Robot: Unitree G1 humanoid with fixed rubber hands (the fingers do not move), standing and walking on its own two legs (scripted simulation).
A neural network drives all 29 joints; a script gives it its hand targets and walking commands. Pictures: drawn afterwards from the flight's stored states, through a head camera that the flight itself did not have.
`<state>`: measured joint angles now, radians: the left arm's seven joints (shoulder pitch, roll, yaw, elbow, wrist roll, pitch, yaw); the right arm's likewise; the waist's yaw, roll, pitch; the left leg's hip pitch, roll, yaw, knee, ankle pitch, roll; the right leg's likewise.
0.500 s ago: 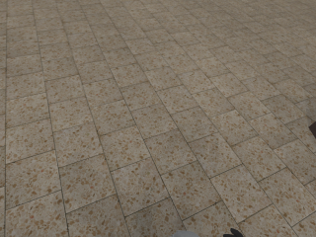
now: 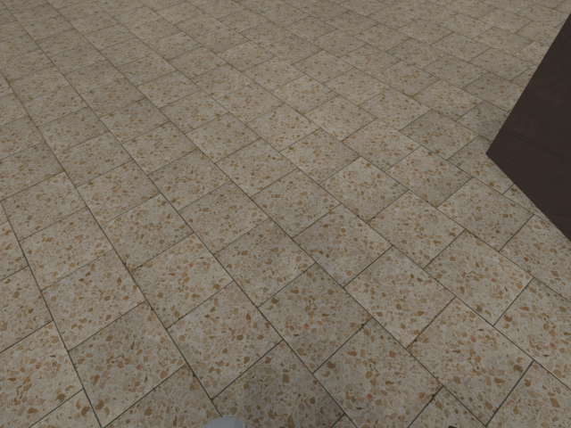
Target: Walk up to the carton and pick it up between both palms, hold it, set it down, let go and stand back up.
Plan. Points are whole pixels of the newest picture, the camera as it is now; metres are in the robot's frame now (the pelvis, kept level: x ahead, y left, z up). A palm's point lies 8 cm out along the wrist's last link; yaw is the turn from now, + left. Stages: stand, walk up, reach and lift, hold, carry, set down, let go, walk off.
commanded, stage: walk up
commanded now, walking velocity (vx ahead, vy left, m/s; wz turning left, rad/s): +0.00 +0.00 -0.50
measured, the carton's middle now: out of the picture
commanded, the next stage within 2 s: none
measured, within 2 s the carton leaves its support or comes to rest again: neither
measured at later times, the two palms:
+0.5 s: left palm out of the picture +0.14 +0.22 -0.12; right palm out of the picture -0.05 -0.25 -0.14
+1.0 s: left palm out of the picture +0.10 +0.20 -0.14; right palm out of the picture -0.06 -0.28 -0.10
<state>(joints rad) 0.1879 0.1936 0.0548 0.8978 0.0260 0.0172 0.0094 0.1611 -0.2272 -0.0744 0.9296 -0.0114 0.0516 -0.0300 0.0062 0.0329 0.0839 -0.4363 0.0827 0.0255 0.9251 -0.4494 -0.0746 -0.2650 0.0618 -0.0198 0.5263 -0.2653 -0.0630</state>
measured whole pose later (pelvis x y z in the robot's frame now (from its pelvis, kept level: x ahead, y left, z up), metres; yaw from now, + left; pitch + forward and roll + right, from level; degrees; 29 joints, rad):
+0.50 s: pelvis -0.04 +0.00 -0.01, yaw -17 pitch +0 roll +0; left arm 0.14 0.24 0.09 0.85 0.02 0.07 -0.03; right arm 0.23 -0.19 -0.07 0.90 -0.03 0.01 -0.01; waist -0.01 0.00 0.09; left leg -0.28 0.15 0.23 0.61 -0.31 -0.03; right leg -0.32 -0.03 -0.06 0.72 -0.43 0.05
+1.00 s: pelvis -0.06 +0.00 +0.00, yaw -30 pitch +0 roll +0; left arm 0.25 0.27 0.06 0.90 0.01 0.05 -0.01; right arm 0.11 -0.18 -0.06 0.83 -0.01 0.01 -0.01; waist 0.04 -0.07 0.06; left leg -0.27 0.00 0.09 0.56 -0.29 0.02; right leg -0.40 0.09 0.08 0.74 -0.34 -0.02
